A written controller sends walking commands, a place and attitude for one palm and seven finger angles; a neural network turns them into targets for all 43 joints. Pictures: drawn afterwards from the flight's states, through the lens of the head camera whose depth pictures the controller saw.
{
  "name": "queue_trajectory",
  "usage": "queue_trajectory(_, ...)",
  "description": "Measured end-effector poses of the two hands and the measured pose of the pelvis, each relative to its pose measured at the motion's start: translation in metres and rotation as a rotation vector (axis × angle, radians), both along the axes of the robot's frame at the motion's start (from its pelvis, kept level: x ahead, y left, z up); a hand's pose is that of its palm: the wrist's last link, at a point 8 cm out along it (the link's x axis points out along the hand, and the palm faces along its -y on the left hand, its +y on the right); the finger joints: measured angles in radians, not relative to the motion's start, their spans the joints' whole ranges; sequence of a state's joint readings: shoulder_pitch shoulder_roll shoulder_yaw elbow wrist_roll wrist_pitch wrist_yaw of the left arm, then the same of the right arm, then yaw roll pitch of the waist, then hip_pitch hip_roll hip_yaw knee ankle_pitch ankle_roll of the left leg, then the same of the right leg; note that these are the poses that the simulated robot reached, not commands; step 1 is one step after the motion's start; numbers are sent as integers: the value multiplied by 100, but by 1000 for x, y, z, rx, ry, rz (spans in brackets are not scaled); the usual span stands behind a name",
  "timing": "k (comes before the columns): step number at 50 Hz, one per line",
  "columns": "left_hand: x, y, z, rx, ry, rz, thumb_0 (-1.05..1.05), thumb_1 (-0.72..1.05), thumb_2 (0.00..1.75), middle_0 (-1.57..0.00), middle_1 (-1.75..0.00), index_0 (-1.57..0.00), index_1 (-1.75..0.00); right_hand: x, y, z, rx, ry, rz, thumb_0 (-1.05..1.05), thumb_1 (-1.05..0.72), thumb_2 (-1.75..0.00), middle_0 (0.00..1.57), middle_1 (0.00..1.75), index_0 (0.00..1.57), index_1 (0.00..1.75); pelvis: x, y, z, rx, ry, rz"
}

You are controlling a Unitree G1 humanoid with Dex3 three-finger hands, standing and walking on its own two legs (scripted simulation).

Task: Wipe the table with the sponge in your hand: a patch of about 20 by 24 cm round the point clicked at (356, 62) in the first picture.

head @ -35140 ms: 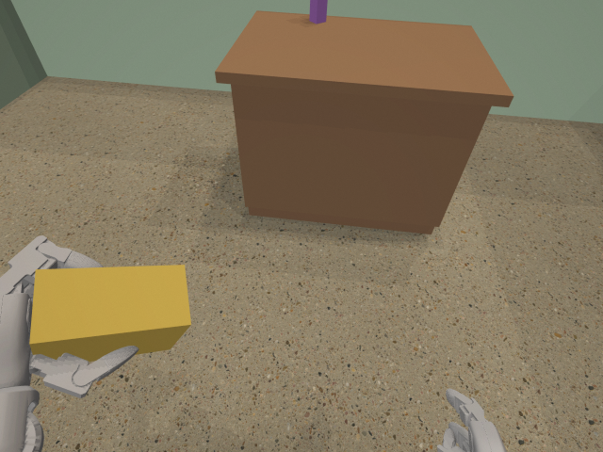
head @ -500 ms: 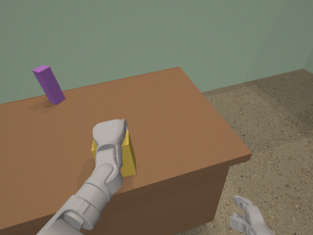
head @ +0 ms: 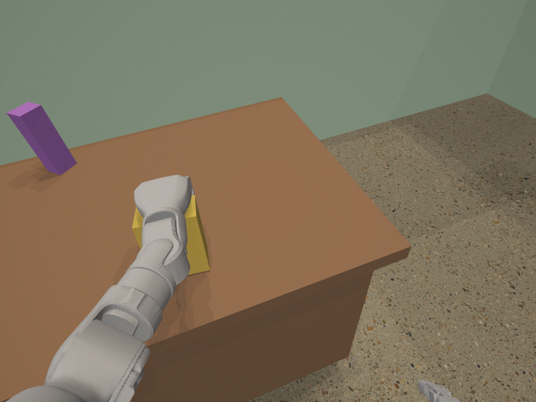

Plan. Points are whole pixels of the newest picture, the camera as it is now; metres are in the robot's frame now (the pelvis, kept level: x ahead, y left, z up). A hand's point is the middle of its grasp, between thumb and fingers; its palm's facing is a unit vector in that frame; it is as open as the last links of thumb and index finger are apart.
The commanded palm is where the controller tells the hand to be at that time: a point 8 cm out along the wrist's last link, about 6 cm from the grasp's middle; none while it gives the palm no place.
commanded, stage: wipe forward along the third lane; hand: left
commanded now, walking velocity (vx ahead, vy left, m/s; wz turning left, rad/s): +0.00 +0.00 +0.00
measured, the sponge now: (177, 247) +0.38 +0.20 +0.01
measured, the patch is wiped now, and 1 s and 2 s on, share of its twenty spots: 0.80 0.95 0.95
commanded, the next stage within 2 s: wipe back along the third lane in 0.76 s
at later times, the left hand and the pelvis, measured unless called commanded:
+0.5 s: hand (170, 200) +0.44 +0.21 +0.07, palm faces -0.09 -0.02 -1.00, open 10.6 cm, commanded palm +0.43 +0.22 +0.11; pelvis +0.01 +0.01 +0.00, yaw +0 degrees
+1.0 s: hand (164, 190) +0.47 +0.23 +0.07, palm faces -0.07 -0.01 -1.00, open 10.6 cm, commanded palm +0.44 +0.23 +0.10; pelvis +0.02 +0.04 +0.00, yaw -1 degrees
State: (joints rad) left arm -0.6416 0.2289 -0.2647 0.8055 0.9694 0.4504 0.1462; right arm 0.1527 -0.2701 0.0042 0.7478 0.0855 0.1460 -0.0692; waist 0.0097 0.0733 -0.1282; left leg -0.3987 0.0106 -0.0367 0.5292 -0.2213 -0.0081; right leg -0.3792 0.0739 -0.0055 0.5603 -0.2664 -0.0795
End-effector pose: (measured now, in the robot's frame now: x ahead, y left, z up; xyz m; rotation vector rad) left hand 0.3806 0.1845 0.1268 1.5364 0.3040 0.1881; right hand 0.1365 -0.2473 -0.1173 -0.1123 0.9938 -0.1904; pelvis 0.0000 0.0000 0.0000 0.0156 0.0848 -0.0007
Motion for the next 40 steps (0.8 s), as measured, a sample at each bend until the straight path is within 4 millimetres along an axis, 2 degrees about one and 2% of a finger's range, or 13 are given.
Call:
queue_trajectory(19, 33, 10, 2, 18, 15, 16, 0, -59, 105, -70, -130, -75, -125, -5, 6, -2, 0, 25, -10, 1, -91, -90, 20, 30, 20, 30, 4, 3, -1, -8, 51, 4)
queue_trajectory(32, 61, 23, 2, 21, 30, 17, 1, -59, 105, -70, -130, -75, -125, -35, 2, -7, -31, 119, -60, 1, -91, -90, 20, 30, 20, 30, 10, 13, -2, -17, 90, -4)
queue_trajectory(40, 73, 34, 2, 7, 24, 22, 1, -59, 105, -70, -130, -75, -125, -50, 7, -7, -37, 161, -86, 1, -91, -90, 20, 30, 20, 30, 14, 22, -2, -23, 108, -13)
